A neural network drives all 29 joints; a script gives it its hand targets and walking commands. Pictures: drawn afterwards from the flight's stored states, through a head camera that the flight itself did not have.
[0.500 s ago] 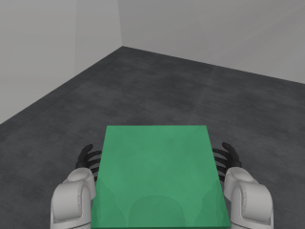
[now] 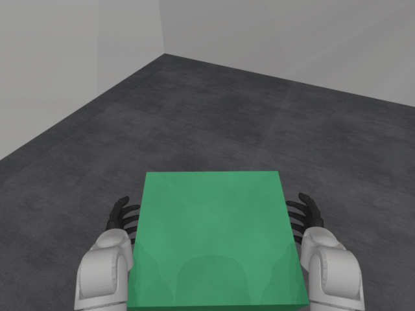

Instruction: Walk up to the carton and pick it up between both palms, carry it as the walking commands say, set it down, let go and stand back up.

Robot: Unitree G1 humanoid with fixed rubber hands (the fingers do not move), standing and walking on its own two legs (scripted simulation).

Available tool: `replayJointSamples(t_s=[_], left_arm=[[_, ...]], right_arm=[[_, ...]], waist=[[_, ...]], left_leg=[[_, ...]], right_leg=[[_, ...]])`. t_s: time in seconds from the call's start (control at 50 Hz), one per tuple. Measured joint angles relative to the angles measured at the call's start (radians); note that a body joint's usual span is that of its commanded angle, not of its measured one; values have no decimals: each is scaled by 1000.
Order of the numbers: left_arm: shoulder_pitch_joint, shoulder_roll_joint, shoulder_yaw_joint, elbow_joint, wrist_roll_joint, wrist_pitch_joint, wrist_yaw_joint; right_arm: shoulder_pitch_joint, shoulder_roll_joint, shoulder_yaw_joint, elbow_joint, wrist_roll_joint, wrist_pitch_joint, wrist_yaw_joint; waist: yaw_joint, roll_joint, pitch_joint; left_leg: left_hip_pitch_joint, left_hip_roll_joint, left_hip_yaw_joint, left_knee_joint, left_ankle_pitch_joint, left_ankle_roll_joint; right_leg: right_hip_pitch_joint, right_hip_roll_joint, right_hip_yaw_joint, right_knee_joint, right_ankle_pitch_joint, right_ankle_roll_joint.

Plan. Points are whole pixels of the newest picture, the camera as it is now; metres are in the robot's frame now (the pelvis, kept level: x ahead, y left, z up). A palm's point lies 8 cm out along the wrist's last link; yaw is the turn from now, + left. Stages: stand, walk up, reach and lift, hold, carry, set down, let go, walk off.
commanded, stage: carry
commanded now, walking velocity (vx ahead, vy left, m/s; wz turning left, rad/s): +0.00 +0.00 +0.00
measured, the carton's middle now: (213, 244) +0.27 +0.00 -0.01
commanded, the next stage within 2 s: hold in 1.66 s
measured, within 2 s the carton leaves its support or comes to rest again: neither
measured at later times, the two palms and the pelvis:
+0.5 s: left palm (120, 232) +0.26 +0.17 +0.06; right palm (311, 228) +0.27 -0.18 +0.06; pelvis +0.01 +0.00 +0.00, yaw +0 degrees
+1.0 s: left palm (123, 229) +0.27 +0.16 +0.06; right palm (313, 226) +0.27 -0.18 +0.07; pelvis +0.02 -0.01 +0.00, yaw +0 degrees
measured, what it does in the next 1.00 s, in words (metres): stands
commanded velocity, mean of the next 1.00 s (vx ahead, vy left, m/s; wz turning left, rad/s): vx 0.00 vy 0.00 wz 0.00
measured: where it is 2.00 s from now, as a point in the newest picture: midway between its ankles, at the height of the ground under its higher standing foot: outside the picture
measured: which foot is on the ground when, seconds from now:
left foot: down 0.00-1.00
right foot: down 0.00-1.00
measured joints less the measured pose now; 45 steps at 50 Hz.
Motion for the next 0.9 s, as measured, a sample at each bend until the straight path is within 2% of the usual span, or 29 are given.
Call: replayJointSamples(t_s=[0.42, 0.6, 0.82, 0.9], left_arm=[[4, 0, 0, -14, -5, -18, -1], [-2, 0, 3, 18, 3, -33, -4], [14, 0, -4, -43, -12, -11, -1], [4, 0, 1, -9, -2, -16, -5]], right_arm=[[2, 0, 5, -12, 1, -19, 2], [-6, 0, -2, 22, -4, -36, 5], [15, 0, 12, -44, 9, -13, -4], [4, 0, 6, -9, -1, -18, 1]], waist=[[1, -4, 16], [-2, -6, 18], [-2, -5, 27], [-1, -6, 18]], left_leg=[[20, 8, 1, 0, -14, -5], [28, 11, 6, -1, -19, -6], [31, 17, 7, 4, -26, -8], [38, 18, 10, 3, -28, -9]], right_leg=[[26, 2, -9, -9, -11, -5], [34, 2, -9, -9, -16, -7], [39, 5, -13, -9, -21, -9], [46, 5, -13, -10, -22, -10]])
